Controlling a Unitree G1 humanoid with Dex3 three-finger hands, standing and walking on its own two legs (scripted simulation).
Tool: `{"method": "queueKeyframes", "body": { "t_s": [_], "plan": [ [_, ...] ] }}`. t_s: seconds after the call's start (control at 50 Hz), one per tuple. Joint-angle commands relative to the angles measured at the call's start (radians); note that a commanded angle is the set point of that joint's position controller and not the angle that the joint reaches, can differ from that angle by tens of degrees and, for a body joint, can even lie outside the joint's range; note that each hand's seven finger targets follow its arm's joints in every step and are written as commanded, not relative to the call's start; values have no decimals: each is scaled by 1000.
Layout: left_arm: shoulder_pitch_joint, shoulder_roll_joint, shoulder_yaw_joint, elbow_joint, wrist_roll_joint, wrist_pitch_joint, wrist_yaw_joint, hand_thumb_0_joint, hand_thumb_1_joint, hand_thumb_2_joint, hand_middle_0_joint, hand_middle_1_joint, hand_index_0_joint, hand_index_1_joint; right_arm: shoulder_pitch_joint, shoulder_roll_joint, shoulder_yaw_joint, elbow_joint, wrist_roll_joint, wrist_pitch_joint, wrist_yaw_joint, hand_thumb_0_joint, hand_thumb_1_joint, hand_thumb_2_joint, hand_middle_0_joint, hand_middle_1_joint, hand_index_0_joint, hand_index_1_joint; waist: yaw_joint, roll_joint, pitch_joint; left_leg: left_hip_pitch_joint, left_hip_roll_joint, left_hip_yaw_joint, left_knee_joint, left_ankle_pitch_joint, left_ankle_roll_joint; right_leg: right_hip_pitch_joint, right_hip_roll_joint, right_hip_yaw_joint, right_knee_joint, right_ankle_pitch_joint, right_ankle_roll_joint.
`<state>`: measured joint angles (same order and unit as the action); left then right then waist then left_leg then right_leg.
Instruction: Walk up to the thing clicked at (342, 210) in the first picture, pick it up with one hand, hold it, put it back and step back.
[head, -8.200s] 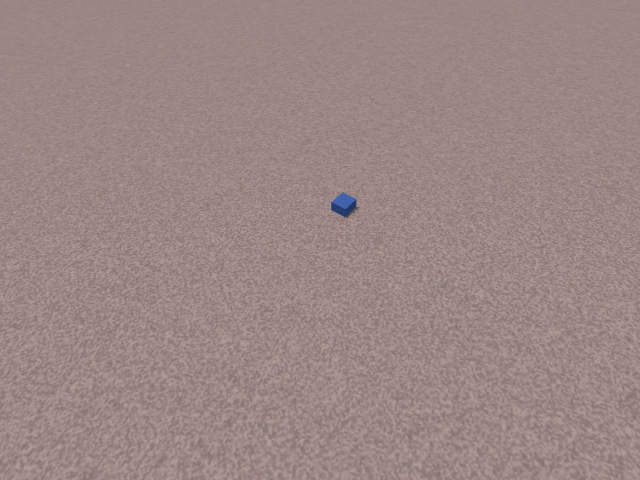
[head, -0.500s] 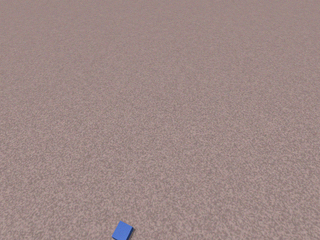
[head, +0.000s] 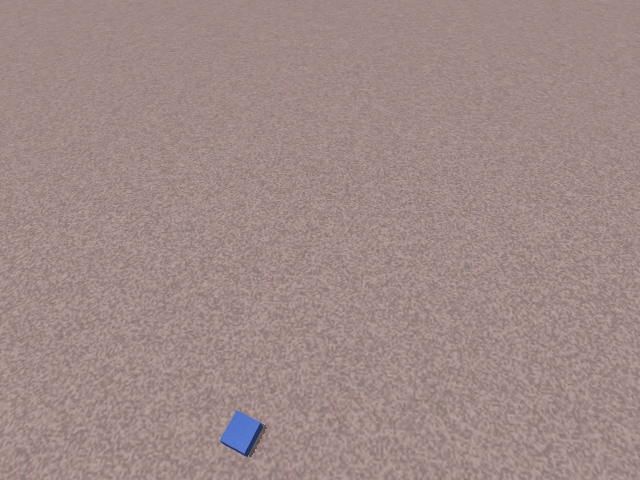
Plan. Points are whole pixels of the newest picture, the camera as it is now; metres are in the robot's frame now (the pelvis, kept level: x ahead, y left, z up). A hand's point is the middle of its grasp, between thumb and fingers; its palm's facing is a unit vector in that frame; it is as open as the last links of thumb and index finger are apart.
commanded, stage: walk up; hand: left
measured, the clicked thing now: (241, 433) +0.37 +0.26 -0.75
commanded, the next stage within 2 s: stand in 1.06 s
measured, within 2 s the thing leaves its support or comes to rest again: neither
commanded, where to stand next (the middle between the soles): +0.01 +0.00 m, yaw +0 degrees
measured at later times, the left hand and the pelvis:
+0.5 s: hand out of the picture +0.06 +0.25 -0.16, palm faces -0.01 -0.94 -0.33, open 7.4 cm; pelvis -0.01 -0.01 +0.00, yaw +0 degrees
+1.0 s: hand out of the picture +0.09 +0.25 -0.16, palm faces -0.03 -0.94 -0.33, open 7.4 cm; pelvis +0.00 -0.01 +0.00, yaw +0 degrees
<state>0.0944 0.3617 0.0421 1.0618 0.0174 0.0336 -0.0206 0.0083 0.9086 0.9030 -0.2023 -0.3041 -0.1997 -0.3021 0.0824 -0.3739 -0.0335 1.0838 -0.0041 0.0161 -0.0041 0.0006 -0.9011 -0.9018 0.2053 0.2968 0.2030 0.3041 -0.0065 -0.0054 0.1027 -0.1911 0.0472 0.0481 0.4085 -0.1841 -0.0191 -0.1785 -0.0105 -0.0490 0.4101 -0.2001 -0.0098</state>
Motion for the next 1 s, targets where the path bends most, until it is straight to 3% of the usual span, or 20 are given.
{"method": "queueKeyframes", "body": {
  "t_s": [0.0,0.12,0.16,0.22,0.28,0.34,0.4,0.48,0.66,0.7,0.74,0.78,0.9,0.98],
  "plan": [
    [-33,227,54,-71,3,-18,11,0,900,900,-200,-300,-200,-300,-3,-199,-46,-66,-1,-22,-6,0,-900,-900,200,300,200,300,-7,-40,-119,32,58,-68,-13,-12,42,-21,-151,147,-118,36,-72],
    [-47,235,64,-89,6,-11,7,0,900,900,-200,-300,-200,-300,30,-203,-50,-67,-5,-23,-2,0,-900,-900,200,300,200,300,-6,-60,-101,26,50,-63,16,-28,39,-70,-150,147,-114,-56,-81],
    [-36,225,62,-96,6,-9,5,0,900,900,-200,-300,-200,-300,33,-212,-52,-70,-7,-26,-3,0,-900,-900,200,300,200,300,-2,-27,-110,22,74,-90,-15,-19,48,-64,-133,133,-84,-62,-75],
    [-15,200,58,-93,2,-5,1,0,900,900,-200,-300,-200,-300,20,-241,-55,-79,-10,-31,-6,0,-900,-900,200,300,200,300,10,53,-112,-47,138,-180,-100,-33,88,-9,-76,97,-3,-73,-44],
    [30,186,52,-83,-1,-3,-3,0,900,900,-200,-300,-200,-300,-11,-247,-50,-98,-13,-36,-8,0,-900,-900,200,300,200,300,29,107,-118,-83,175,-204,-134,-36,112,44,-53,71,43,-54,-34],
    [40,191,50,-78,-2,-5,-5,0,900,900,-200,-300,-200,-300,-20,-236,-45,-108,-12,-35,-8,0,-900,-900,200,300,200,300,30,99,-117,-91,151,-170,-121,-81,93,54,-72,87,7,-26,-37],
    [8,214,50,-90,2,-14,-5,0,900,900,-200,-300,-200,-300,-1,-221,-42,-110,-5,-30,-6,0,-900,-900,200,300,200,300,10,33,-102,-52,83,-114,-53,-105,57,-12,-122,158,-68,-2,-59],
    [-36,240,58,-108,4,-22,1,0,900,900,-200,-300,-200,-300,49,-193,-37,-100,2,-28,-3,0,-900,-900,200,300,200,300,-10,-80,-107,21,33,-42,53,-42,32,-72,-175,193,-128,-19,-97],
    [-29,223,60,-125,-3,-14,3,0,900,900,-200,-300,-200,-300,48,-219,-40,-108,4,-32,-6,0,-900,-900,200,300,200,300,5,-39,-141,29,71,-75,33,113,42,-43,-131,122,-44,52,-74],
    [-27,215,58,-127,-4,-10,1,0,900,900,-200,-300,-200,-300,56,-241,-44,-108,-1,-37,-8,0,-900,-900,200,300,200,300,2,27,-158,-1,116,-130,-30,131,66,-3,-97,97,28,66,-56],
    [6,191,49,-120,-8,-6,1,0,900,900,-200,-300,-200,-300,23,-257,-44,-118,-5,-41,-9,0,-900,-900,200,300,200,300,19,91,-160,-35,180,-198,-85,135,111,31,-56,70,89,42,-36],
    [9,190,47,-114,-8,-3,-2,0,900,900,-200,-300,-200,-300,4,-254,-44,-128,-6,-41,-11,0,-900,-900,200,300,200,300,24,107,-145,-63,187,-199,-99,117,117,45,-48,67,88,27,-37],
    [0,218,45,-113,-1,-14,-8,0,900,900,-200,-300,-200,-300,-6,-223,-41,-141,0,-31,-7,0,-900,-900,200,300,200,300,13,58,-129,-41,88,-105,-32,-27,50,18,-120,138,-27,83,-68],
    [-47,247,55,-127,2,-24,-1,0,900,900,-200,-300,-200,-300,34,-197,-35,-132,6,-29,-3,0,-900,-900,200,300,200,300,-6,-82,-117,17,25,-37,78,-16,28,-55,-178,190,-103,65,-106]
  ]
}}
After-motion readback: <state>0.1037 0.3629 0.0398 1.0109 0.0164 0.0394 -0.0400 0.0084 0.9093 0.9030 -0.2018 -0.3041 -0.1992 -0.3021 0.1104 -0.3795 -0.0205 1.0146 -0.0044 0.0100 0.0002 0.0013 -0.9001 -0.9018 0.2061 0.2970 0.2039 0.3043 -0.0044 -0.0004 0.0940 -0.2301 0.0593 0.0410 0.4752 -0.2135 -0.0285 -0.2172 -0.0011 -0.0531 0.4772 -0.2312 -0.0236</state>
